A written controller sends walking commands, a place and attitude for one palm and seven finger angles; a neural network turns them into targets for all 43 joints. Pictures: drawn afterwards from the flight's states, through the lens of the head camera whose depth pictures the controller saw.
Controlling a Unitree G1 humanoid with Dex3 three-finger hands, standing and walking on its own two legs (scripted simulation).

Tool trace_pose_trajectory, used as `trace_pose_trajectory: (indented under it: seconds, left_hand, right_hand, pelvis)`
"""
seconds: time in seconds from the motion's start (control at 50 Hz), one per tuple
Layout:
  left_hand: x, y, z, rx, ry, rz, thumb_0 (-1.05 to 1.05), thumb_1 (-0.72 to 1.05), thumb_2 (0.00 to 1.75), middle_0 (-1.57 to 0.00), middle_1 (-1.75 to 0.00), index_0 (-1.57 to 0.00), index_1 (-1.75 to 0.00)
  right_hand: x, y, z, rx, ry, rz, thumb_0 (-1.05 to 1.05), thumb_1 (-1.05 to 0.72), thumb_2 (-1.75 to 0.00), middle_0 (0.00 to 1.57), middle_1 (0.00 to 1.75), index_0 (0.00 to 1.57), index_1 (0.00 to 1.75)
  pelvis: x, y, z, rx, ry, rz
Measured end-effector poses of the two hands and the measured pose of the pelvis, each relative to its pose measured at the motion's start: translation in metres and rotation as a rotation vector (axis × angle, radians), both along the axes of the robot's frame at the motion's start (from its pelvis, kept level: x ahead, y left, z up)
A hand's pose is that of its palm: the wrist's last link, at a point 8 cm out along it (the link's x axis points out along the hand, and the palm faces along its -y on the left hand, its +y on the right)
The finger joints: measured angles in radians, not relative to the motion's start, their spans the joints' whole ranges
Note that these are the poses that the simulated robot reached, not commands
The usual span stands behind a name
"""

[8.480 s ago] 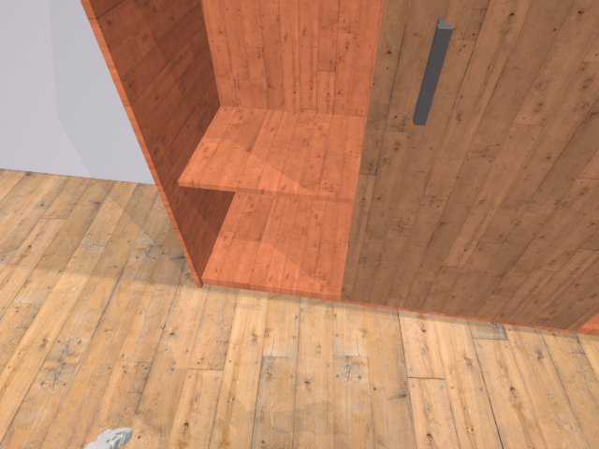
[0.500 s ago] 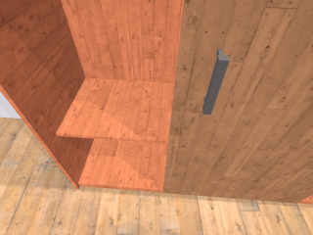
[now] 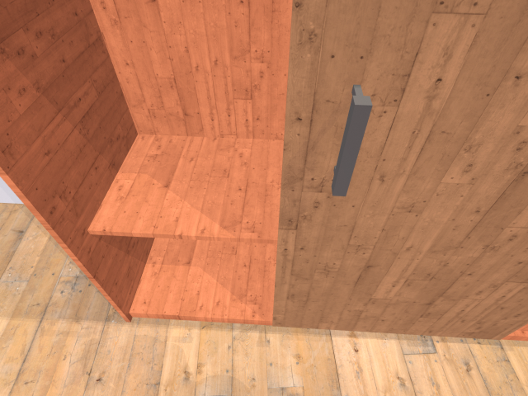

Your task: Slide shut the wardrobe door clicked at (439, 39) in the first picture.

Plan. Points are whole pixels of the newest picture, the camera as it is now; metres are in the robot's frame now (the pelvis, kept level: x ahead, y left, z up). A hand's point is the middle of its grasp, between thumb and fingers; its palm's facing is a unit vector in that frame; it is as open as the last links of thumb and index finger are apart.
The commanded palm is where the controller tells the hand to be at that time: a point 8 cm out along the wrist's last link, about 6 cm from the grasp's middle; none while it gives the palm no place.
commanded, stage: look again from close up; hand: right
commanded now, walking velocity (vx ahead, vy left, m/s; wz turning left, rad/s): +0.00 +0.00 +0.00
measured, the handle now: (347, 143) +0.45 -0.10 +0.16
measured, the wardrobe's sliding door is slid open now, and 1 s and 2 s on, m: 0.55 0.55 0.55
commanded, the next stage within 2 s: raise the hand with hooked fingers in 0.68 s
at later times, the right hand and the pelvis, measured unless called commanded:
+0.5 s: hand out of the picture -0.02 -0.16 -0.18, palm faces +0.02 +0.98 -0.18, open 7.3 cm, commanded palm none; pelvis +0.00 +0.01 +0.00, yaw +0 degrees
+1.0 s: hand (405, 359) +0.18 -0.17 +0.01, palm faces +0.22 +0.96 -0.16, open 7.5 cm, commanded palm +0.10 -0.22 -0.04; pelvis -0.03 +0.02 -0.01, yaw -2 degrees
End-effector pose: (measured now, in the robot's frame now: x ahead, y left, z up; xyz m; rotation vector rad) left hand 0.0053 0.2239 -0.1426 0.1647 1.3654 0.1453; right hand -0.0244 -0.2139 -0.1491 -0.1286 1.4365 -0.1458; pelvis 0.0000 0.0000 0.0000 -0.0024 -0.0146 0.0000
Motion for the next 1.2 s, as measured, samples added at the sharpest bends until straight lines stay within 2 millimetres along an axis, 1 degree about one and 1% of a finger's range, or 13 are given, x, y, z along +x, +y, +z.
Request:
trace_pose_trajectory:
  seconds: [0.46,0.8,0.82,0.86,0.9,0.92,0.96,1.0,1.04,1.08,1.12,1.16,1.2]
  left_hand:
    - [-0.015,-0.002,-0.001,-0.023,0.026,0.013,0.00,0.92,0.90,-0.20,-0.30,-0.20,-0.30]
    - [-0.025,0.001,-0.003,-0.036,0.036,0.011,0.00,0.91,0.90,-0.20,-0.30,-0.20,-0.30]
    - [-0.023,0.003,-0.001,-0.027,0.010,0.012,0.01,0.92,0.90,-0.20,-0.30,-0.20,-0.30]
    - [-0.011,0.014,0.005,0.013,-0.115,-0.002,0.02,0.93,0.90,-0.20,-0.30,-0.20,-0.30]
    - [0.006,0.025,0.011,0.035,-0.255,-0.005,0.02,0.93,0.90,-0.20,-0.30,-0.20,-0.30]
    - [0.017,0.031,0.013,0.045,-0.322,-0.010,0.02,0.93,0.90,-0.20,-0.30,-0.20,-0.30]
    - [0.041,0.041,0.020,0.066,-0.457,-0.026,0.02,0.93,0.90,-0.20,-0.30,-0.20,-0.30]
    - [0.067,0.050,0.030,0.084,-0.584,-0.042,0.02,0.92,0.90,-0.20,-0.30,-0.20,-0.30]
    - [0.091,0.058,0.042,0.096,-0.692,-0.049,0.02,0.92,0.90,-0.20,-0.30,-0.20,-0.30]
    - [0.111,0.064,0.055,0.102,-0.778,-0.059,0.01,0.91,0.90,-0.20,-0.30,-0.20,-0.30]
    - [0.128,0.069,0.067,0.111,-0.846,-0.079,0.01,0.91,0.90,-0.20,-0.30,-0.20,-0.30]
    - [0.142,0.072,0.077,0.121,-0.887,-0.105,0.01,0.91,0.90,-0.20,-0.30,-0.20,-0.30]
    - [0.154,0.073,0.084,0.131,-0.911,-0.135,0.01,0.91,0.90,-0.20,-0.30,-0.20,-0.30]
  right_hand:
    - [-0.001,0.007,0.002,-0.002,-0.014,0.001,0.00,-0.91,-0.89,0.20,0.30,0.20,0.30]
    - [-0.016,0.014,0.004,-0.009,-0.001,-0.006,0.00,-0.91,-0.89,0.20,0.30,0.20,0.30]
    - [-0.007,0.014,0.008,-0.007,-0.050,-0.043,0.01,-0.91,-0.89,0.20,0.30,0.20,0.30]
    - [0.033,-0.002,0.034,-0.077,-0.295,-0.069,0.03,-0.94,-0.89,0.21,0.30,0.21,0.31]
    - [0.077,-0.016,0.071,-0.149,-0.559,-0.071,0.04,-0.95,-0.88,0.21,0.31,0.21,0.32]
    - [0.100,-0.019,0.092,-0.162,-0.686,-0.067,0.04,-0.94,-0.88,0.21,0.32,0.21,0.32]
    - [0.142,-0.016,0.137,-0.167,-0.947,-0.027,0.04,-0.91,-0.87,0.21,0.34,0.20,0.34]
    - [0.176,-0.007,0.175,-0.137,-1.196,0.028,0.03,-0.87,-0.86,0.21,0.35,0.20,0.36]
    - [0.196,0.006,0.194,-0.056,-1.388,0.081,0.03,-0.83,-0.84,0.21,0.38,0.20,0.38]
    - [0.200,0.018,0.193,0.052,-1.492,0.133,0.02,-0.78,-0.82,0.21,0.40,0.21,0.41]
    - [0.191,0.024,0.175,0.131,-1.489,0.176,0.01,-0.73,-0.81,0.21,0.43,0.21,0.43]
    - [0.172,0.023,0.148,0.165,-1.392,0.169,0.01,-0.68,-0.79,0.22,0.46,0.22,0.46]
    - [0.147,0.015,0.126,0.156,-1.285,0.113,0.01,-0.63,-0.77,0.23,0.49,0.23,0.49]
  pelvis:
    - [-0.002,0.005,0.002,-0.002,-0.006,-0.002]
    - [-0.008,0.011,0.002,0.002,-0.005,-0.007]
    - [-0.010,0.011,0.001,0.004,-0.005,-0.012]
    - [-0.015,0.014,-0.002,-0.004,-0.007,-0.010]
    - [-0.018,0.016,-0.005,-0.011,0.002,-0.021]
    - [-0.020,0.016,-0.006,-0.009,0.003,-0.030]
    - [-0.025,0.016,-0.008,-0.001,0.009,-0.043]
    - [-0.029,0.019,-0.013,0.003,0.032,-0.043]
    - [-0.034,0.023,-0.019,0.002,0.063,-0.030]
    - [-0.038,0.029,-0.026,-0.002,0.087,-0.016]
    - [-0.040,0.035,-0.033,-0.004,0.099,-0.010]
    - [-0.042,0.040,-0.038,-0.004,0.103,-0.011]
    - [-0.042,0.044,-0.042,0.000,0.104,-0.017]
